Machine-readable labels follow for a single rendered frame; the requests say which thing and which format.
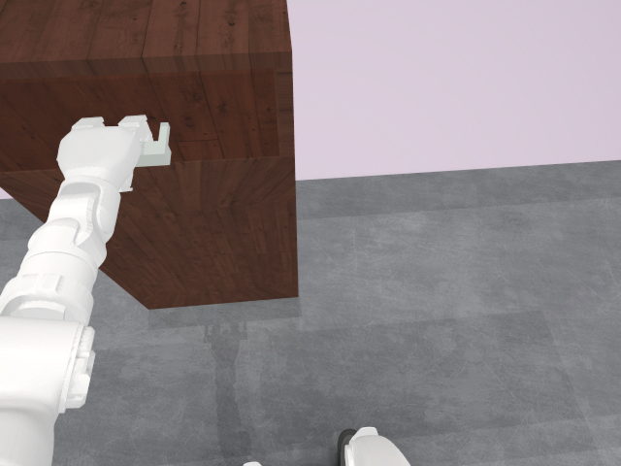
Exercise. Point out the robot right thigh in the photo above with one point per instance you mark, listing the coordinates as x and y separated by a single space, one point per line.
373 450

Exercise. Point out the cabinet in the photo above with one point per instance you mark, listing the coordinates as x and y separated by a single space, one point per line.
193 232

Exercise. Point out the robot left hand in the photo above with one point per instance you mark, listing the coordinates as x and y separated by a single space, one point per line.
109 153

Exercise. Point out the left robot forearm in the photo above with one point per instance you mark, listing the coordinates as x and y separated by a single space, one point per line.
58 272

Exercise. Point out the right robot shin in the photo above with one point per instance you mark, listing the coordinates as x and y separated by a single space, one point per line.
364 431

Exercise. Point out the robot left upper arm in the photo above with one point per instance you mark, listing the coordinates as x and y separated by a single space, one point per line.
45 368

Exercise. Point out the handle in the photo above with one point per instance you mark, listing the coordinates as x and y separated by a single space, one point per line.
155 153

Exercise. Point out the drawer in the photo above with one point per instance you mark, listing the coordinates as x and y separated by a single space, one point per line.
212 114

